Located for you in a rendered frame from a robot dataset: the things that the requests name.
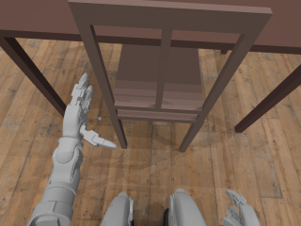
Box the left robot thigh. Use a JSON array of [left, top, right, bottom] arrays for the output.
[[100, 196, 135, 226]]

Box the chair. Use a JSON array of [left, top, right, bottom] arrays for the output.
[[68, 0, 273, 153]]

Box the robot left forearm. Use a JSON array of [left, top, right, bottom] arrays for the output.
[[26, 137, 84, 226]]

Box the left robot hand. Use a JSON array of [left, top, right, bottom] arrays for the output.
[[62, 73, 118, 150]]

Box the right robot thigh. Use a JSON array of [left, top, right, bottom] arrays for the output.
[[168, 192, 207, 226]]

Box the right robot hand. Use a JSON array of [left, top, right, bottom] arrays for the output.
[[224, 189, 261, 226]]

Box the table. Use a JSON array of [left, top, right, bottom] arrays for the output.
[[0, 0, 301, 133]]

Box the robot thigh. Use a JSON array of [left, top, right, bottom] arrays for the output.
[[100, 196, 135, 226], [168, 192, 207, 226]]

